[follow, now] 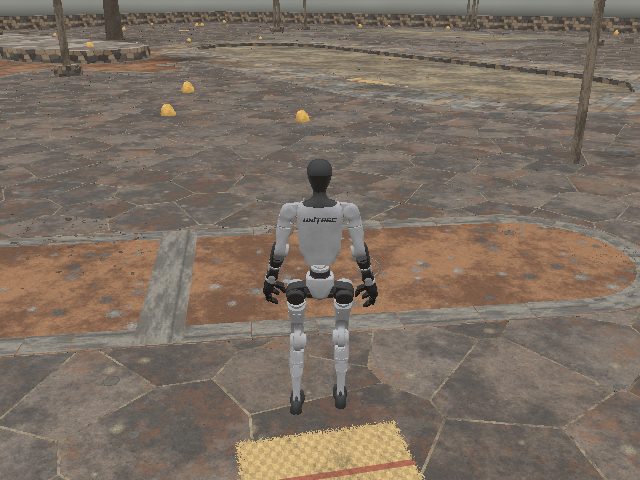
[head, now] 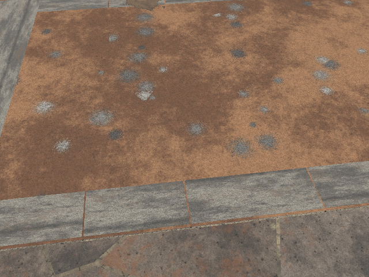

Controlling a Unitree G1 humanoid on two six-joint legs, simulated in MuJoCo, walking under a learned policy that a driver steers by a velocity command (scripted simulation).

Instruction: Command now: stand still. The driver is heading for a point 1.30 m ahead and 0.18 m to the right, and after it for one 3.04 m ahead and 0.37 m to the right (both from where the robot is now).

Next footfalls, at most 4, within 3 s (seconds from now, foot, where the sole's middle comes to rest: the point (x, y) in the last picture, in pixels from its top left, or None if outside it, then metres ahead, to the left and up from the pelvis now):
1.20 left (176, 272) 0.53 0.06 -0.77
1.70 right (206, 170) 0.99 -0.06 -0.77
2.12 left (198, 99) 1.46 -0.04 -0.77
2.52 right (242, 87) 1.56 -0.28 -0.77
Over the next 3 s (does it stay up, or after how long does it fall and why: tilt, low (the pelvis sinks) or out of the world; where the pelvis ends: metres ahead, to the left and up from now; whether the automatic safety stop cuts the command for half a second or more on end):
stays up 1.47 -0.12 0.00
